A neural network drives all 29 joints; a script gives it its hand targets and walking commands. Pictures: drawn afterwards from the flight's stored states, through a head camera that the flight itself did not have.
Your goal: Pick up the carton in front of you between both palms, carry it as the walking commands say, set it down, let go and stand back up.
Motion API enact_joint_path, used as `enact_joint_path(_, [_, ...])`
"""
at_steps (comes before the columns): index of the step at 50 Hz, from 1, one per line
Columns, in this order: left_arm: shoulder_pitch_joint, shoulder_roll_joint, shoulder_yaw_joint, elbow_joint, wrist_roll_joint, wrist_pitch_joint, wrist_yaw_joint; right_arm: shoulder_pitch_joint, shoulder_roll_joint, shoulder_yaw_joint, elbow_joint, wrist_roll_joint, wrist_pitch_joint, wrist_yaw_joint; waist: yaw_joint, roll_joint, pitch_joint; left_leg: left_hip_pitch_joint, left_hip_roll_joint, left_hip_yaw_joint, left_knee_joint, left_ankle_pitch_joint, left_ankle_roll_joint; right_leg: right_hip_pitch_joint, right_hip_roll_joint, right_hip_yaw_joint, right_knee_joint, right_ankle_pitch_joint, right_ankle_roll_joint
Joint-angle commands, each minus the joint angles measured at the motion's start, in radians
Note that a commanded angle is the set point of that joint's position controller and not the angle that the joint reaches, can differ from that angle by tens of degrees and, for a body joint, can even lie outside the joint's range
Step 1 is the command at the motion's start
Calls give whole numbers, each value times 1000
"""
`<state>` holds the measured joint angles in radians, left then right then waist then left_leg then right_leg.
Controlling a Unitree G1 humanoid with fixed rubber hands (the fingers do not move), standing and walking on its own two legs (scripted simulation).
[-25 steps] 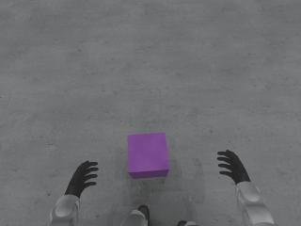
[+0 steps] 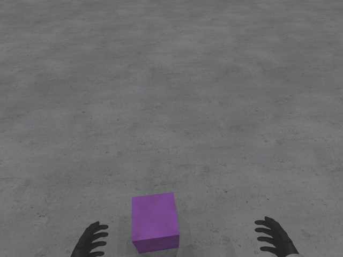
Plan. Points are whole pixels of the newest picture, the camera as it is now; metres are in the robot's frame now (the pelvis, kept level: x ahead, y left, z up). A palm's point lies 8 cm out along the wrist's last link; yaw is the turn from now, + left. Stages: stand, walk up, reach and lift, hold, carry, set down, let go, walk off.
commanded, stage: let go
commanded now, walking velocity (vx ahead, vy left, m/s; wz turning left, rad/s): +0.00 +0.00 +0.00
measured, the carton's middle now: (156, 223) +0.41 +0.11 -0.65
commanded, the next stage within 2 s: stand in 0.18 s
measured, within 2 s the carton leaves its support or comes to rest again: neither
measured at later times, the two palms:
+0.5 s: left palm out of the picture +0.14 +0.31 -0.10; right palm out of the picture +0.14 -0.27 -0.08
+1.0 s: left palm out of the picture +0.13 +0.32 -0.10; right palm out of the picture +0.11 -0.27 -0.09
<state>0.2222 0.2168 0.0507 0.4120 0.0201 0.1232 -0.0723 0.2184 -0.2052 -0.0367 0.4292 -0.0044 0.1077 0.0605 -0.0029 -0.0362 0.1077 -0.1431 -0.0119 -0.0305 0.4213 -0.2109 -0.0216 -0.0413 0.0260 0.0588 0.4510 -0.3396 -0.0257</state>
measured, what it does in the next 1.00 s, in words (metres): stands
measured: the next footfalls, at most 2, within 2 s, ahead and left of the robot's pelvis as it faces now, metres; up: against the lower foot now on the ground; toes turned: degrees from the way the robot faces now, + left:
none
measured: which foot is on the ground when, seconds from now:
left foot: down 0.00-1.00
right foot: down 0.00-1.00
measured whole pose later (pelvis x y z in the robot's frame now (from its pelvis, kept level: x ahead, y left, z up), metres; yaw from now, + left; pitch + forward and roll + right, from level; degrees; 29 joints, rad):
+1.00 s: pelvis +0.01 +0.03 +0.00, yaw -2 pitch -1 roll +0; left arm 0.20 0.37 0.02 0.81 0.03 0.00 0.02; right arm 0.14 -0.34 -0.03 0.90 -0.03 -0.01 -0.02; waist -0.01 -0.04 0.01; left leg -0.20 -0.02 0.01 0.47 -0.25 0.02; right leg -0.08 0.01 0.09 0.42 -0.33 0.02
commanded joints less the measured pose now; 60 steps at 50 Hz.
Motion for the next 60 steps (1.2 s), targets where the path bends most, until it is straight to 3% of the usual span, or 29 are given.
enact_joint_path(1, [-7,105,36,-90,2,-8,2,-43,-81,-27,-95,-4,-7,-2,12,0,-77,258,-54,39,27,258,3,-245,-20,-12,-118,322,47])
enact_joint_path(2, [-9,104,35,-90,0,-8,2,-41,-81,-28,-93,-6,-6,-2,10,0,-82,258,-53,38,27,265,3,-240,-18,-12,-113,334,48])
enact_joint_path(3, [-26,140,30,-130,22,41,26,17,-78,-28,-54,12,-33,-25,-2,24,-149,195,-76,43,55,256,0,-156,-11,-6,-69,450,50])
enact_joint_path(4, [-15,130,27,-122,14,51,37,14,-86,-18,-55,11,-38,-32,6,-3,-144,170,-75,40,56,253,2,-150,-12,-4,-51,491,55])
enact_joint_path(9, [-20,115,11,-118,-8,66,54,-20,-92,-12,-62,13,-39,-42,11,-6,-132,137,-67,30,61,266,2,-179,-8,-13,-41,455,49])
enact_joint_path(10, [-39,228,39,0,9,6,88,-28,-206,-39,86,-47,-53,-67,22,-101,-104,2,44,2,90,207,-1,-236,-52,5,-50,214,68])
enact_joint_path(13, [-49,208,36,33,25,-62,89,-32,-215,-43,134,-57,-87,-78,-2,-1,-90,-49,52,-29,51,6,23,-253,-60,54,-71,1,35])
enact_joint_path(15, [-48,205,34,63,24,-83,80,-68,-215,-43,165,-53,-102,-75,6,46,-98,-86,64,-51,29,-17,31,-221,-54,49,-43,33,28])
enact_joint_path(21, [-28,235,31,142,19,-110,83,-81,-239,-44,237,-43,-118,-75,7,58,-172,-20,84,-60,59,218,43,-165,-67,49,-10,235,29])
enact_joint_path(30, [-18,265,17,233,14,-123,98,-84,-278,-39,316,-35,-122,-84,-1,51,-184,38,97,-62,53,331,47,-142,-80,54,-16,330,31])
enact_joint_path(60, [-50,308,-4,407,2,-136,96,-131,-319,-24,484,-18,-129,-79,-5,33,-113,46,109,-84,-47,180,46,-124,-108,89,-124,224,19])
